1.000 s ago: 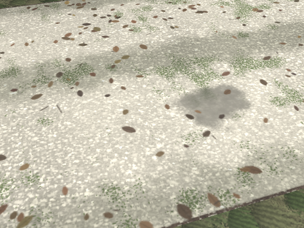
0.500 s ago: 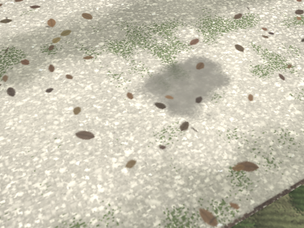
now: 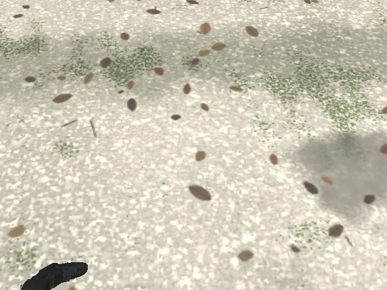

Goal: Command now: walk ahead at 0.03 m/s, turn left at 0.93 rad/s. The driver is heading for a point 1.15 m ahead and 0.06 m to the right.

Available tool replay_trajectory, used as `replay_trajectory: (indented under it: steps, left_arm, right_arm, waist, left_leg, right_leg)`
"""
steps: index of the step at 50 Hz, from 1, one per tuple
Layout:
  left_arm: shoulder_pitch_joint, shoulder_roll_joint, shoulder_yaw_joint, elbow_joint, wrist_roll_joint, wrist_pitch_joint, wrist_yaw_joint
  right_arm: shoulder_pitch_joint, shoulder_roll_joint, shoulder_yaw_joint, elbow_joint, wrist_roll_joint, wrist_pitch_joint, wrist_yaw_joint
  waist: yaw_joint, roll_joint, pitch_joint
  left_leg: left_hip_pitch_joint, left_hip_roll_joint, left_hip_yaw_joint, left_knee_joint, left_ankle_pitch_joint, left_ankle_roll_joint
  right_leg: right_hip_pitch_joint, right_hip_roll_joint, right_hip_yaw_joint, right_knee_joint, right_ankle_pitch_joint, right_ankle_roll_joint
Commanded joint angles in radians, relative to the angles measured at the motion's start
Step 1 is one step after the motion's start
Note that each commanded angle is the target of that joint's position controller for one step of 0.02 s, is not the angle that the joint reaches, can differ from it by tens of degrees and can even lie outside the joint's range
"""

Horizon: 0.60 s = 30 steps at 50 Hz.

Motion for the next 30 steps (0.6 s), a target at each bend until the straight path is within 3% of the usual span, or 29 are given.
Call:
replay_trajectory:
  steps: [1, 3, 4, 5, 6, 7, 8, 9, 10, 13, 17, 19, 21, 23, 24, 25, 26, 27, 28, 30]
  left_arm:
    - [-0.006, 0.098, 0.029, -0.066, -0.001, -0.031, -0.009]
    - [0.075, 0.118, 0.042, -0.045, -0.002, -0.041, -0.019]
    - [0.134, 0.137, 0.051, -0.026, 0.005, -0.041, -0.023]
    - [0.124, 0.187, 0.061, -0.040, 0.022, -0.029, -0.019]
    - [0.129, 0.213, 0.064, -0.049, 0.064, -0.023, -0.022]
    - [0.089, 0.161, 0.054, -0.083, 0.052, -0.027, -0.019]
    - [0.059, 0.115, 0.040, -0.097, 0.032, -0.023, -0.013]
    - [0.062, 0.101, 0.032, -0.102, 0.019, -0.016, -0.009]
    - [0.079, 0.111, 0.029, -0.094, 0.007, -0.011, -0.006]
    - [0.150, 0.140, 0.031, -0.067, 0.017, 0.000, -0.003]
    - [0.164, 0.160, 0.035, -0.058, 0.008, 0.006, -0.008]
    - [0.180, 0.173, 0.038, -0.050, 0.001, 0.007, -0.012]
    - [0.197, 0.177, 0.037, -0.040, -0.006, 0.006, -0.015]
    - [0.221, 0.164, 0.030, -0.028, -0.020, 0.001, -0.016]
    - [0.249, 0.150, 0.024, -0.023, -0.013, -0.007, -0.019]
    - [0.259, 0.103, 0.008, -0.035, 0.021, -0.023, -0.030]
    - [0.254, 0.064, -0.003, -0.044, 0.019, -0.033, -0.034]
    - [0.217, 0.106, 0.003, -0.037, 0.029, -0.031, -0.031]
    - [0.191, 0.111, 0.005, -0.037, 0.031, -0.029, -0.033]
    - [0.194, 0.121, 0.010, -0.030, 0.030, -0.017, -0.029]
  right_arm:
    - [-0.021, -0.147, -0.042, -0.095, -0.004, -0.003, -0.003]
    - [-0.054, -0.146, -0.040, -0.115, 0.006, 0.000, 0.002]
    - [-0.056, -0.121, -0.030, -0.120, 0.008, 0.002, 0.005]
    - [0.038, -0.046, -0.007, -0.104, 0.000, 0.004, 0.010]
    - [0.043, -0.095, -0.016, -0.139, 0.006, -0.010, 0.018]
    - [0.065, -0.186, -0.039, -0.110, -0.010, -0.024, 0.023]
    - [0.056, -0.203, -0.044, -0.081, -0.009, -0.022, 0.025]
    - [0.053, -0.173, -0.035, -0.059, -0.012, -0.012, 0.020]
    - [0.050, -0.137, -0.022, -0.061, -0.016, -0.007, 0.019]
    - [0.003, -0.070, 0.008, -0.076, 0.002, -0.012, 0.024]
    - [-0.024, -0.042, 0.029, -0.072, -0.005, -0.015, 0.025]
    - [-0.031, -0.050, 0.029, -0.062, -0.002, -0.015, 0.029]
    - [-0.014, -0.056, 0.024, -0.040, -0.002, -0.014, 0.032]
    - [0.022, -0.048, 0.025, -0.009, -0.009, -0.018, 0.040]
    - [0.027, -0.076, 0.022, -0.014, -0.018, -0.019, 0.038]
    - [0.042, -0.135, 0.013, -0.023, -0.034, -0.014, 0.032]
    - [-0.011, -0.124, 0.015, -0.010, -0.049, -0.017, 0.039]
    - [-0.062, -0.053, 0.031, -0.031, -0.045, -0.029, 0.048]
    - [-0.053, -0.028, 0.039, -0.016, -0.047, -0.039, 0.052]
    - [-0.028, -0.061, 0.032, -0.003, -0.042, -0.054, 0.058]
  waist:
    - [0.010, 0.171, -0.205]
    - [0.049, 0.163, -0.201]
    - [0.064, 0.116, -0.218]
    - [0.009, -0.097, -0.263]
    - [-0.004, -0.340, -0.246]
    - [-0.012, -0.254, -0.226]
    - [-0.001, -0.169, -0.191]
    - [0.007, -0.099, -0.170]
    - [0.018, -0.068, -0.144]
    - [0.043, -0.107, -0.143]
    - [0.056, -0.187, -0.169]
    - [0.068, -0.219, -0.155]
    - [0.061, -0.214, -0.142]
    - [0.039, -0.189, -0.126]
    - [0.049, -0.145, -0.152]
    - [0.071, 0.025, -0.198]
    - [0.094, 0.208, -0.182]
    - [0.073, 0.149, -0.144]
    - [0.064, 0.131, -0.131]
    - [0.053, 0.114, -0.084]
  left_leg:
    - [0.205, 0.235, -0.310, -0.090, 0.075, 0.120]
    - [0.156, 0.194, -0.315, -0.044, 0.091, 0.087]
    - [0.090, 0.149, -0.263, 0.031, -0.014, 0.051]
    - [-0.033, 0.033, -0.114, 0.248, -0.378, 0.004]
    - [-0.184, -0.038, 0.013, 0.473, -0.532, -0.046]
    - [-0.213, 0.042, 0.030, 0.648, -0.478, -0.086]
    - [-0.207, 0.061, 0.053, 0.702, -0.413, -0.099]
    - [-0.205, 0.068, 0.067, 0.740, -0.374, -0.109]
    - [-0.221, 0.066, 0.079, 0.771, -0.351, -0.115]
    - [-0.202, 0.076, 0.151, 0.669, -0.325, -0.128]
    - [-0.039, 0.140, 0.210, 0.370, -0.330, -0.131]
    - [0.045, 0.153, 0.245, 0.232, -0.305, -0.124]
    - [0.123, 0.149, 0.266, 0.060, -0.216, -0.102]
    - [0.257, 0.138, 0.281, -0.172, -0.028, -0.053]
    - [0.359, 0.195, 0.219, -0.167, 0.051, -0.022]
    - [0.474, 0.333, 0.092, -0.095, 0.330, 0.025]
    - [0.334, 0.414, 0.042, -0.100, 0.310, 0.109]
    - [0.265, 0.383, 0.053, -0.119, 0.185, 0.113]
    - [0.250, 0.331, 0.087, -0.111, 0.087, 0.073]
    - [0.201, 0.288, 0.110, -0.108, 0.031, 0.035]
  right_leg:
    - [0.080, 0.007, -0.011, -0.084, -0.006, -0.012]
    - [0.232, -0.011, -0.030, -0.266, 0.074, -0.030]
    - [0.365, -0.082, -0.020, -0.359, 0.187, -0.056]
    - [0.518, -0.288, 0.146, -0.363, 0.340, -0.149]
    - [0.490, -0.437, 0.404, -0.421, 0.448, -0.321]
    - [0.462, -0.470, 0.394, -0.404, 0.469, -0.364]
    - [0.435, -0.403, 0.266, -0.369, 0.465, -0.330]
    - [0.431, -0.341, 0.187, -0.345, 0.451, -0.290]
    - [0.428, -0.325, 0.162, -0.342, 0.486, -0.284]
    - [0.474, -0.274, 0.070, -0.346, 0.594, -0.283]
    - [0.473, -0.264, 0.016, -0.350, 0.539, -0.279]
    - [0.446, -0.274, 0.021, -0.356, 0.498, -0.285]
    - [0.432, -0.278, 0.027, -0.334, 0.481, -0.278]
    - [0.374, -0.252, 0.011, -0.304, 0.443, -0.232]
    - [0.307, -0.239, 0.001, -0.284, 0.351, -0.176]
    - [0.199, -0.170, -0.081, -0.170, 0.182, -0.111]
    - [0.212, -0.111, -0.162, -0.205, -0.039, -0.064]
    - [0.277, -0.120, -0.163, -0.210, 0.000, -0.030]
    - [0.292, -0.114, -0.165, -0.223, 0.074, -0.022]
    - [0.311, -0.112, -0.164, -0.215, 0.148, -0.024]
